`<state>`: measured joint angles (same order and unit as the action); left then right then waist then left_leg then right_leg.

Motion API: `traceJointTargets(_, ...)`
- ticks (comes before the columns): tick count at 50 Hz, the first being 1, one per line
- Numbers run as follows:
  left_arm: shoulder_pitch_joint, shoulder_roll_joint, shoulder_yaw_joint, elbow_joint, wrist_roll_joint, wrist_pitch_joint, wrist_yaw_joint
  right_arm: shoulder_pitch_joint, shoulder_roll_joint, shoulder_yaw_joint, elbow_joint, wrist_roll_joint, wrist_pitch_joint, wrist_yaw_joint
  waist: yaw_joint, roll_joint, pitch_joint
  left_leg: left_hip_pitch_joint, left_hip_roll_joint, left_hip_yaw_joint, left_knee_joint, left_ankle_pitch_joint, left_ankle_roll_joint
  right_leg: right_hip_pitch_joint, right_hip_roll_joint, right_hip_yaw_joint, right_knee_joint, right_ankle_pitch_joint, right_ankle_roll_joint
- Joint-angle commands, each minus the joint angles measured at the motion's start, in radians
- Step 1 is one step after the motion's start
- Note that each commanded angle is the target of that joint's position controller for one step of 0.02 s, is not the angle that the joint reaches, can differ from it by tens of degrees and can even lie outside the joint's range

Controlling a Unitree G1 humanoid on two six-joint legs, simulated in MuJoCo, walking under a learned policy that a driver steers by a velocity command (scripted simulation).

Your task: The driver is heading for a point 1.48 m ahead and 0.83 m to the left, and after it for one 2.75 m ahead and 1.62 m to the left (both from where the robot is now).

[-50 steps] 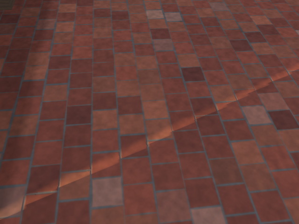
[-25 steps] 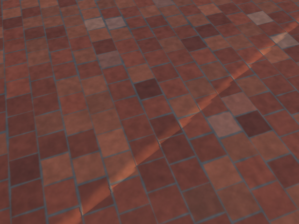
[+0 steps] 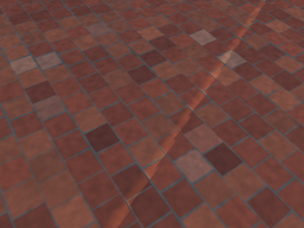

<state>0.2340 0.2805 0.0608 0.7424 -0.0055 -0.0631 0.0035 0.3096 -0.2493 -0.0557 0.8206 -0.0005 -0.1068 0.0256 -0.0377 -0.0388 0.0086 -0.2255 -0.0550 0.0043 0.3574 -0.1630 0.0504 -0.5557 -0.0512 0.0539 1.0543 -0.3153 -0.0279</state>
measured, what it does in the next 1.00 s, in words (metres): walks ahead, turning left: right foot, then left foot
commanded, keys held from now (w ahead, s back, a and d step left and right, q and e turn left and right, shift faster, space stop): w+q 1.00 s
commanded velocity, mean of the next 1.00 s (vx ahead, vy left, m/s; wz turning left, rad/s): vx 0.50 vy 0.00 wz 0.46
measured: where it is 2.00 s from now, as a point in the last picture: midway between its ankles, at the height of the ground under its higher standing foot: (59, 153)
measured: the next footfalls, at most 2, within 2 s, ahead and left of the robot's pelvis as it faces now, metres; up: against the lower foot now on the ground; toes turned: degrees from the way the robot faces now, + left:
right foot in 0.26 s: +0.28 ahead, -0.15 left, +0.00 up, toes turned +8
left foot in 0.78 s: +0.47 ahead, +0.20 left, +0.00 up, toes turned +27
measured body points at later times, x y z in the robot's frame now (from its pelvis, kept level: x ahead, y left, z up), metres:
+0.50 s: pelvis +0.24 -0.04 +0.00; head +0.26 -0.05 +0.45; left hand +0.25 +0.25 -0.11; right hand +0.44 -0.28 -0.11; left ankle +0.26 +0.13 -0.66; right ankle +0.24 -0.15 -0.74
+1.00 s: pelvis +0.46 +0.11 +0.00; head +0.49 +0.14 +0.45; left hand +0.47 +0.43 -0.10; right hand +0.68 -0.08 -0.10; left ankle +0.44 +0.18 -0.74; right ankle +0.61 -0.02 -0.67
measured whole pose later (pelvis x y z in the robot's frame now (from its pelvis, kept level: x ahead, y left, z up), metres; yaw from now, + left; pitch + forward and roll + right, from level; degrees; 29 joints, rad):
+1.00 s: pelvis +0.46 +0.11 +0.00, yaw +32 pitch +2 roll +0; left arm 0.13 0.31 0.06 0.73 0.01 -0.10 0.00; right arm 0.31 -0.28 -0.06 0.67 0.01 -0.05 0.02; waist -0.03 -0.02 0.04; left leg -0.25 -0.10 -0.05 0.39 -0.17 0.10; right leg -0.63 -0.11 0.06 1.03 -0.25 0.04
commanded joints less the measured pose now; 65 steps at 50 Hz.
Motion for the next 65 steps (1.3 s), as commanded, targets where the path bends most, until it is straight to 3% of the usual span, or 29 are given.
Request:
traceJointTargets(1,-0.049,0.027,0.002,-0.090,0.011,-0.022,0.001,-0.025,-0.160,-0.034,-0.062,0.013,-0.008,-0.009,0.021,0.121,-0.012,0.067,0.251,-0.265,-0.190,0.189,0.196,-0.088,-0.039,-0.001,-0.178,0.095,0.025)
traceJointTargets(8,-0.243,0.044,0.001,-0.136,-0.011,-0.046,-0.022,0.086,-0.184,-0.041,-0.027,0.031,0.024,-0.024,-0.034,0.140,0.003,0.049,0.238,-0.253,-0.134,0.109,0.152,0.089,0.037,-0.009,-0.514,0.302,0.049)
traceJointTargets(10,-0.231,0.073,0.012,-0.139,-0.014,-0.056,-0.026,0.084,-0.194,-0.044,-0.029,0.033,0.034,-0.030,-0.006,0.154,-0.003,0.064,0.254,-0.301,-0.089,0.060,0.130,0.163,0.042,-0.003,-0.574,0.266,0.032)
traceJointTargets(12,-0.104,0.112,0.035,-0.102,-0.007,-0.062,-0.017,0.073,-0.167,-0.036,-0.036,0.027,0.040,-0.034,0.067,0.147,-0.058,0.018,0.200,-0.285,0.039,0.090,0.087,0.377,0.033,-0.012,-0.631,0.241,-0.005)
traceJointTargets(13,0.041,0.165,0.052,-0.085,0.011,-0.064,-0.006,0.045,-0.113,-0.017,-0.059,0.016,0.036,-0.033,0.140,0.082,-0.162,-0.101,0.135,-0.229,0.274,0.032,0.046,0.599,-0.102,0.106,-0.616,0.223,-0.061)
traceJointTargets(14,0.156,0.255,0.075,-0.069,0.021,-0.048,0.001,0.137,-0.030,0.008,-0.086,0.013,0.021,-0.035,0.136,-0.173,-0.302,-0.410,0.019,-0.092,0.606,-0.300,-0.016,0.924,-0.340,0.415,-0.628,0.187,-0.181)
traceJointTargets(15,0.198,0.220,0.069,-0.042,0.013,-0.039,-0.006,0.150,-0.083,-0.001,-0.098,0.040,0.013,-0.037,0.139,-0.257,-0.317,-0.577,0.043,-0.119,0.808,-0.438,-0.025,0.916,-0.401,0.655,-0.724,-0.047,-0.243)
traceJointTargets(16,0.151,0.151,0.050,-0.049,0.007,-0.041,-0.008,0.083,-0.159,-0.023,-0.097,0.049,0.018,-0.039,0.143,-0.139,-0.185,-0.621,0.090,-0.146,0.887,-0.357,-0.023,0.802,-0.354,0.554,-0.755,-0.122,-0.208)
traceJointTargets(18,0.025,0.076,0.022,-0.053,0.009,-0.041,-0.015,0.018,-0.147,-0.030,-0.107,0.032,0.037,-0.037,0.089,-0.069,-0.051,-0.572,0.143,-0.119,0.858,-0.215,-0.031,0.583,-0.265,0.328,-0.811,0.018,-0.164)
traceJointTargets(20,-0.035,0.058,0.020,-0.042,0.015,-0.047,-0.017,0.018,-0.112,-0.031,-0.114,0.030,0.058,-0.028,0.044,-0.099,-0.001,-0.492,0.180,-0.113,0.810,-0.145,-0.039,0.452,-0.217,0.188,-0.871,0.134,-0.147)
traceJointTargets(24,-0.019,0.098,0.039,-0.005,0.017,-0.062,-0.009,-0.037,-0.084,-0.026,-0.151,0.022,0.074,-0.021,0.035,-0.038,0.013,-0.516,0.187,-0.113,0.722,-0.014,-0.062,0.437,-0.222,0.035,-0.911,0.333,-0.169)
traceJointTargets(29,0.013,0.146,0.050,0.028,0.009,-0.048,0.003,-0.186,-0.064,-0.012,-0.203,0.022,0.067,0.008,0.084,-0.016,0.043,-0.473,0.172,-0.051,0.452,0.187,-0.048,0.469,-0.207,-0.121,-0.911,0.371,-0.139)
traceJointTargets(34,0.069,0.194,0.065,0.063,-0.015,-0.022,0.003,-0.301,-0.082,-0.013,-0.273,0.024,0.071,0.034,0.109,-0.018,0.080,-0.460,0.147,0.018,0.314,0.085,0.003,0.595,-0.250,-0.186,-0.856,0.428,-0.104)
traceJointTargets(36,0.063,0.224,0.073,0.064,-0.023,-0.009,0.007,-0.267,-0.111,-0.028,-0.282,0.020,0.076,0.037,0.072,-0.048,0.037,-0.353,0.088,0.076,0.293,-0.020,0.043,0.627,-0.249,-0.225,-0.734,0.733,-0.083)
traceJointTargets(38,0.053,0.223,0.069,0.059,-0.028,0.004,0.014,-0.016,-0.192,-0.078,-0.221,0.021,0.082,0.025,-0.071,-0.030,-0.108,0.012,-0.012,0.121,0.213,0.015,0.104,0.541,-0.195,-0.284,-0.381,0.930,-0.038)
traceJointTargets(39,0.076,0.173,0.048,0.039,0.001,-0.001,0.016,0.142,-0.284,-0.112,-0.188,0.025,0.092,0.002,-0.127,0.102,-0.205,0.327,0.118,-0.102,0.196,0.044,0.167,0.276,-0.150,-0.288,-0.056,0.595,0.012)
traceJointTargets(40,0.159,0.036,0.001,-0.024,0.031,-0.032,0.000,0.087,-0.387,-0.116,-0.206,0.028,0.079,0.001,0.008,0.344,-0.306,0.606,0.359,-0.690,0.062,-0.148,0.355,-0.149,0.056,-0.152,0.268,-0.278,0.066)
traceJointTargets(41,0.034,0.131,0.017,-0.031,-0.010,-0.066,-0.012,0.123,-0.290,-0.090,-0.227,0.023,0.065,0.008,-0.084,0.199,-0.374,0.617,0.390,-0.807,-0.059,-0.236,0.348,-0.247,0.042,0.034,0.348,-0.266,0.047)
traceJointTargets(42,-0.045,0.165,0.026,-0.057,-0.040,-0.079,-0.016,0.093,-0.241,-0.073,-0.213,0.015,0.052,0.012,-0.082,0.156,-0.228,0.516,0.363,-0.662,-0.064,-0.149,0.299,-0.311,0.005,0.024,0.323,-0.169,0.024)
traceJointTargets(43,-0.049,0.147,0.020,-0.053,-0.023,-0.085,-0.008,0.034,-0.216,-0.064,-0.218,0.018,0.047,0.010,-0.036,0.078,-0.156,0.370,0.319,-0.547,-0.058,-0.051,0.267,-0.265,-0.036,0.024,0.239,-0.084,0.016)
traceJointTargets(44,-0.041,0.150,0.025,-0.041,0.002,-0.081,0.000,-0.034,-0.185,-0.054,-0.231,0.014,0.048,0.007,0.007,0.063,-0.104,0.234,0.279,-0.451,-0.065,0.056,0.244,-0.191,-0.065,0.024,0.156,-0.036,0.023)
traceJointTargets(45,-0.018,0.155,0.030,-0.037,0.009,-0.069,-0.001,-0.072,-0.167,-0.047,-0.249,0.001,0.047,0.003,0.043,0.086,-0.091,0.143,0.255,-0.406,-0.087,0.126,0.238,-0.119,-0.082,0.033,0.117,-0.003,0.027)
traceJointTargets(48,-0.018,0.122,0.026,-0.039,0.022,-0.040,0.000,-0.077,-0.179,-0.049,-0.242,0.005,0.039,-0.010,0.065,0.081,-0.066,0.024,0.222,-0.332,-0.128,0.243,0.252,-0.067,-0.066,0.009,0.008,0.060,0.067)
traceJointTargets(53,-0.204,0.073,0.004,-0.087,0.019,-0.040,-0.008,-0.002,-0.199,-0.057,-0.201,0.018,0.045,-0.035,0.001,0.107,-0.014,-0.018,0.155,-0.258,-0.121,0.164,0.191,-0.040,-0.004,0.003,-0.349,0.352,0.094)
traceJointTargets(58,-0.307,0.101,0.009,-0.124,0.000,-0.058,-0.031,0.066,-0.202,-0.059,-0.163,0.029,0.057,-0.041,-0.033,0.130,0.002,0.044,0.185,-0.353,-0.051,0.065,0.163,0.034,0.042,0.025,-0.532,0.381,0.072)
traceJointTargets(61,-0.255,0.132,0.026,-0.119,-0.003,-0.071,-0.034,0.054,-0.199,-0.061,-0.160,0.026,0.068,-0.046,0.003,0.174,-0.008,0.098,0.202,-0.429,0.034,0.092,0.140,0.120,0.054,0.025,-0.575,0.254,0.036)
traceJointTargets(63,-0.072,0.176,0.051,-0.083,0.012,-0.080,-0.023,0.030,-0.138,-0.040,-0.178,0.020,0.069,-0.042,0.098,0.152,-0.127,0.037,0.120,-0.379,0.248,0.144,0.087,0.422,-0.008,0.049,-0.611,0.255,-0.030)
traceJointTargets(64,0.088,0.235,0.065,-0.070,0.020,-0.077,-0.013,0.048,-0.080,-0.018,-0.200,-0.002,0.067,-0.043,0.146,0.008,-0.276,-0.116,0.039,-0.272,0.547,-0.090,0.042,0.693,-0.194,0.240,-0.597,0.222,-0.087)
traceJointTargets(65,0.138,0.288,0.078,-0.031,0.024,-0.063,-0.023,0.188,-0.062,-0.010,-0.227,0.040,0.057,-0.043,0.069,-0.347,-0.343,-0.472,-0.047,-0.187,0.828,-0.462,-0.009,0.921,-0.379,0.724,-0.713,-0.043,-0.239)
